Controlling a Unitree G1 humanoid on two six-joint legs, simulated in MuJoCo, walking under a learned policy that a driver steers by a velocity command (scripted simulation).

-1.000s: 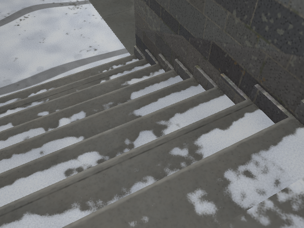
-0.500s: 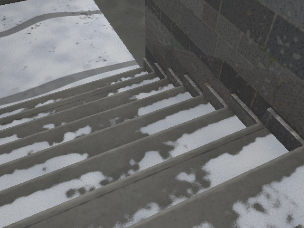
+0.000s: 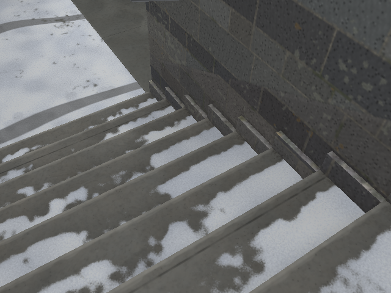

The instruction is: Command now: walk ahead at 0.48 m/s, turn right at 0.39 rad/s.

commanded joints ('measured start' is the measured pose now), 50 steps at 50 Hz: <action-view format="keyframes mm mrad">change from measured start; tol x32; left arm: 1 72 27 -3 -30 -10 7 -25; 21 -225 35 15 -153 -11 47 -6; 27 423 207 75 9 6 -11 53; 36 44 54 -3 -106 -10 -66 34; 50 432 51 -52 -3 -56 -11 81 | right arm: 1 -6 -61 -3 -45 -31 -43 -1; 18 265 -112 -10 68 0 -33 13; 50 -357 -132 8 -190 9 20 57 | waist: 1 21 77 4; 21 2 134 40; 27 208 -30 -394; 50 195 74 -15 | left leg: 1 -46 280 -162 -275 4 88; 24 388 344 180 64 940 67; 25 172 296 175 245 881 25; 27 -431 54 -17 828 -408 -111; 30 -564 125 -284 900 -332 -77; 39 -133 103 -213 381 501 -116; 45 -703 209 -335 26 526 -117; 50 -408 161 -218 37 384 -124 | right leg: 1 -80 -58 30 -41 157 29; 11 -237 -47 -7 -484 375 54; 21 -92 13 -171 -616 -56 20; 25 490 143 -218 -607 53 -60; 27 1125 -136 410 -763 269 -302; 38 -11 76 8 -703 273 -110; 45 535 -107 289 -372 127 -56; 50 342 -47 257 -264 104 -33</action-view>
